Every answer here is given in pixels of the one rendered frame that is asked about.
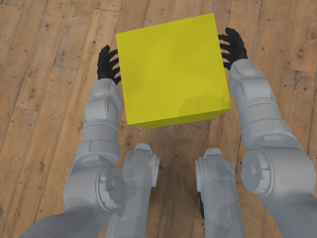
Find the robot left upper arm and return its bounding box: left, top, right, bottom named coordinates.
left=18, top=164, right=128, bottom=238

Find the carton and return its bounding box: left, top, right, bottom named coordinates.
left=115, top=13, right=232, bottom=129

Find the right robot hand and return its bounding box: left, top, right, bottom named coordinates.
left=218, top=27, right=248, bottom=70

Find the right robot thigh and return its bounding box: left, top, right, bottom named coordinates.
left=195, top=154, right=247, bottom=238

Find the robot right upper arm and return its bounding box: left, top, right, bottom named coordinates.
left=241, top=146, right=317, bottom=238

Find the left robot hand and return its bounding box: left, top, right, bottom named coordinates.
left=97, top=45, right=122, bottom=85

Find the left robot thigh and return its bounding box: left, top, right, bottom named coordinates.
left=104, top=148, right=160, bottom=238

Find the robot thigh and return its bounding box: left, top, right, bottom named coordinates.
left=104, top=148, right=160, bottom=238
left=195, top=154, right=247, bottom=238

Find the left robot forearm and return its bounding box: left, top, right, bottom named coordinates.
left=63, top=78, right=123, bottom=198

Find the right robot forearm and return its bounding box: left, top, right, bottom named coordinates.
left=228, top=59, right=316, bottom=185

